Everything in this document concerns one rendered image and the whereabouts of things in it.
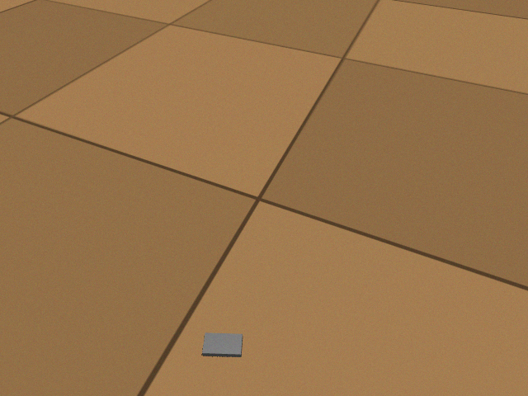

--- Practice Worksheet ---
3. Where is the small box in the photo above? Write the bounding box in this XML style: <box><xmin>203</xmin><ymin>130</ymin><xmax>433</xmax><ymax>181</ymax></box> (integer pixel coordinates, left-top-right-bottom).
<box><xmin>202</xmin><ymin>332</ymin><xmax>243</xmax><ymax>357</ymax></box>

